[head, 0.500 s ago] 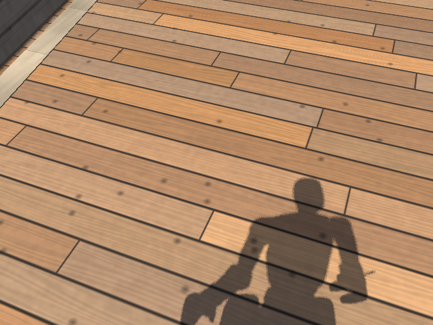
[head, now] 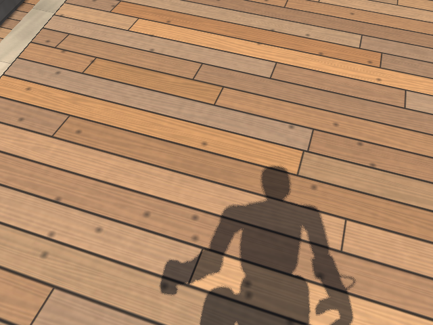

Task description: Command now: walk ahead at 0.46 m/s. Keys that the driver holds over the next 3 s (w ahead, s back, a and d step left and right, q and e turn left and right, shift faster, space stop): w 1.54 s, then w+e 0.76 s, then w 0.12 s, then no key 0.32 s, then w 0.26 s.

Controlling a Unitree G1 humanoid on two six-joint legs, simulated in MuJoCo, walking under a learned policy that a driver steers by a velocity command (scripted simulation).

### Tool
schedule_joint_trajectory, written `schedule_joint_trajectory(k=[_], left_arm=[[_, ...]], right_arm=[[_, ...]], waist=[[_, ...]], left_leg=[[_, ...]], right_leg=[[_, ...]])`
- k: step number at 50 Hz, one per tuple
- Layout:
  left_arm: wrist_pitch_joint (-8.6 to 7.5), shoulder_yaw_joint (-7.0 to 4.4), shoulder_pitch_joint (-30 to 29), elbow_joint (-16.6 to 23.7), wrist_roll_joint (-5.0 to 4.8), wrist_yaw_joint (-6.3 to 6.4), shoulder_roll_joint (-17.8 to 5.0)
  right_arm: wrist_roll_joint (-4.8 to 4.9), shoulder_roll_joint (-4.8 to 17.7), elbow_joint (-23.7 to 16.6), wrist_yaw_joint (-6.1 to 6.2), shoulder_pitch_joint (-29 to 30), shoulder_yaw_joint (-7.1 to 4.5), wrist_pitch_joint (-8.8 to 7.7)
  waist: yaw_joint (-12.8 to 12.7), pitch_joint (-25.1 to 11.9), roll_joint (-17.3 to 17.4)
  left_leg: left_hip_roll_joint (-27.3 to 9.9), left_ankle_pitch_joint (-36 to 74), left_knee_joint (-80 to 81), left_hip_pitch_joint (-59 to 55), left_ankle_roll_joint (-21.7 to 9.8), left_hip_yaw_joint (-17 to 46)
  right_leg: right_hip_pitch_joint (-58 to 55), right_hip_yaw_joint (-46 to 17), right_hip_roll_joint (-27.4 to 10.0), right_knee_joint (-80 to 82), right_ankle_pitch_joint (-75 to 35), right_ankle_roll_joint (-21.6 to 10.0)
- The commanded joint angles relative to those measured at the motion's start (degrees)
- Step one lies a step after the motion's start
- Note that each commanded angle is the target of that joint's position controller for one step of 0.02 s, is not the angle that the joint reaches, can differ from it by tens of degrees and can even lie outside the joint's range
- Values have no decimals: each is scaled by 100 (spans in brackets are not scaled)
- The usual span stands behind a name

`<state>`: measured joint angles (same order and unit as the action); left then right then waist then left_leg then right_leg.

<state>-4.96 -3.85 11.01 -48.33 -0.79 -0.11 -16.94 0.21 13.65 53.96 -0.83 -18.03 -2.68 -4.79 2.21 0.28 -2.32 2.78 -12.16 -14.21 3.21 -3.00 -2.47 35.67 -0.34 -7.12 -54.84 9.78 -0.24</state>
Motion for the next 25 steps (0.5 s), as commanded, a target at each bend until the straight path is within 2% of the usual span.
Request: schedule_joint_trajectory(k=[1, 4, 6, 8, 9, 10, 11, 12, 13, 14, 15, 16, 17, 18, 20, 22, 25], left_arm=[[-48, 50, -546, 503, 29, -49, -51], [-57, 96, -1125, 693, -20, -124, -67], [-57, 84, -1300, 811, -39, -173, -165], [-67, 45, -1306, 868, -31, -222, -305], [-68, 3, -1143, 847, -32, -230, -405], [-59, -72, -755, 761, -32, -220, -547], [-37, -202, 106, 502, -34, -185, -746], [-10, -313, 1110, 281, -1, -126, -1058], [2, -422, 1548, 127, 75, -149, -1589], [-13, -257, 1522, 168, 45, -170, -1019], [-39, -167, 992, 229, 33, -169, -799], [-52, -120, 487, 339, 49, -168, -674], [-68, -86, 172, 369, 91, -182, -547], [-104, -51, 7, 379, 147, -189, -430], [-158, -46, -10, 310, 119, -202, -390], [-192, -73, 130, 201, 100, -166, -507], [-152, -100, 436, 54, 88, -69, -622]], right_arm=[[20, 993, -291, 95, 232, -190, -72], [84, 1113, -142, 126, -122, -218, -76], [132, 1122, -35, 134, -255, -234, -47], [136, 1166, 7, 145, -263, -264, 12], [121, 1222, 3, 149, -222, -283, 45], [98, 1272, -6, 150, -163, -296, 87], [65, 1198, -18, 152, -128, -261, 142], [-20, 1004, -114, 161, -217, -160, 163], [-5, 146, -160, 86, -1064, 82, 53], [98, 607, -68, 49, -781, 2, -96], [266, 1042, -278, 20, -189, -123, -178], [264, 1048, -369, 49, 158, -111, -214], [160, 988, -375, 84, 300, -131, -201], [116, 918, -341, 101, 185, -152, -134], [87, 689, -264, 118, 3, -124, 9], [51, 635, -353, 140, 245, -114, 93], [-19, 639, -560, 136, 861, -121, 81]], waist=[[-34, 460, 574], [148, 542, 575], [110, 590, 563], [-9, 490, 554], [-136, 337, 619], [-372, 40, 708], [-804, -481, 669], [-1163, -1236, 309], [-729, -2097, -1269], [-916, -2181, -1031], [-819, -1203, -728], [-642, -677, -251], [-466, -318, -16], [-258, -235, -157], [-106, -194, -213], [-95, 7, -143], [-247, 201, -30]], left_leg=[[-1303, 1449, 836, 363, -903, 725], [-1387, 1231, 894, 321, -857, 627], [-1604, 1374, 762, -111, -790, 645], [-1772, 1851, 455, -572, -686, 642], [-1791, 2523, 171, -730, -624, 613], [-1722, 3487, -384, -807, -550, 527], [-1455, 4103, -1456, -591, -411, 324], [-1165, 2998, -3087, 480, -228, 152], [-59, -454, -5392, 2770, 156, 142], [-37, -2051, -6081, 3411, 46, 1025], [-367, -1685, -6305, 3887, -63, 948], [-690, -1114, -6060, 3765, -98, 776], [-911, -715, -5699, 3551, -72, 711], [-1096, -442, -5436, 3164, -59, 760], [-1174, -247, -5145, 2855, 31, 704], [-1236, 59, -4716, 3115, 151, 660], [-1237, 943, -3727, 3629, 322, 632]], right_leg=[[227, 38, 23, 1271, -904, 108], [-172, 149, 239, 2079, -1455, 63], [-106, -2, 249, 2361, -1436, -82], [-185, -28, 301, 2507, -1118, -248], [-479, 45, 405, 2512, -884, -334], [-1067, 202, 583, 2511, -679, -447], [-2196, 376, 776, 2553, -622, -607], [-3907, -347, 103, 2346, -551, -892], [-5897, -3255, -1339, 2954, 1023, -1865], [-5853, -4361, -1449, 3828, 1677, -1797], [-5098, -3517, -1297, 3938, 1608, -1497], [-4202, -2779, -1096, 4062, 1037, -1364], [-3452, -2212, -887, 4218, 429, -1295], [-2987, -1809, -691, 4374, 54, -1218], [-2585, -1389, -534, 4660, -256, -1275], [-2446, -1100, -516, 4862, -490, -1345], [-2675, -827, -482, 4990, -679, -1322]])
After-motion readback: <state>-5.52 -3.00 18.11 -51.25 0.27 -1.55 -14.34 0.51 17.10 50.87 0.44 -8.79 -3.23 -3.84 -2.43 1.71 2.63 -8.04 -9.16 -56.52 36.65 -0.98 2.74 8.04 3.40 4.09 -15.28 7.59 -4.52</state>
